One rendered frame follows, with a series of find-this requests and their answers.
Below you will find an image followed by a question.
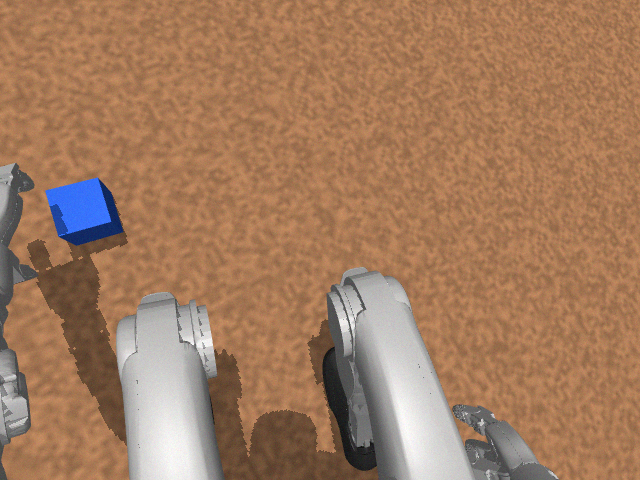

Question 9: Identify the left robot arm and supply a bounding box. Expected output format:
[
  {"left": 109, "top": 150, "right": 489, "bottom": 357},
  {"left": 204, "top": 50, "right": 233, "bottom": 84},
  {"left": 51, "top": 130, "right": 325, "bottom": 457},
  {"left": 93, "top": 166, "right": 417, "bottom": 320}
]
[{"left": 0, "top": 243, "right": 31, "bottom": 480}]

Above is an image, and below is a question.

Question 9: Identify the left robot hand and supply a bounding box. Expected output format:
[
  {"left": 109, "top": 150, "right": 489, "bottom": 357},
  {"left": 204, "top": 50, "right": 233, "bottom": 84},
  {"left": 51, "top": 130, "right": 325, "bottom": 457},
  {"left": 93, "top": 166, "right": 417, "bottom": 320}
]
[{"left": 0, "top": 163, "right": 38, "bottom": 284}]

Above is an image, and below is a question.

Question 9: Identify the right robot hand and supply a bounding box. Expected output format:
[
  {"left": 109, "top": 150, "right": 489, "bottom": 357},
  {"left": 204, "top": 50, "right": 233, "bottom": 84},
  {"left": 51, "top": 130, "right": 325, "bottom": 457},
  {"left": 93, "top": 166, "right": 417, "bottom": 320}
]
[{"left": 452, "top": 405, "right": 539, "bottom": 480}]

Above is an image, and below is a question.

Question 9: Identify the cube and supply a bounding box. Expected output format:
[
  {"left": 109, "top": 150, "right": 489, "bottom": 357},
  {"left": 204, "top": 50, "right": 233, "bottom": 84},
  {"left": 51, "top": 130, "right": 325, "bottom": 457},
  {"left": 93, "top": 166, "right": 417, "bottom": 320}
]
[{"left": 45, "top": 178, "right": 123, "bottom": 246}]

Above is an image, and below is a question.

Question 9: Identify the right robot arm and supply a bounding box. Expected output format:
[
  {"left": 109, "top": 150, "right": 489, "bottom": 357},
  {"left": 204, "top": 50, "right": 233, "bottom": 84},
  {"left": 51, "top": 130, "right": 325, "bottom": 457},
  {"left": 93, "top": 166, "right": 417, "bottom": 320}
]
[{"left": 510, "top": 463, "right": 559, "bottom": 480}]

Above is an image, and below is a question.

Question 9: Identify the right robot foot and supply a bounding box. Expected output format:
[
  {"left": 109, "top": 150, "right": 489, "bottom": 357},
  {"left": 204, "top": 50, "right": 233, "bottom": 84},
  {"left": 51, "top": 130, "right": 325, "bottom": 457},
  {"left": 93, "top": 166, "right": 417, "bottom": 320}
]
[{"left": 322, "top": 347, "right": 377, "bottom": 471}]

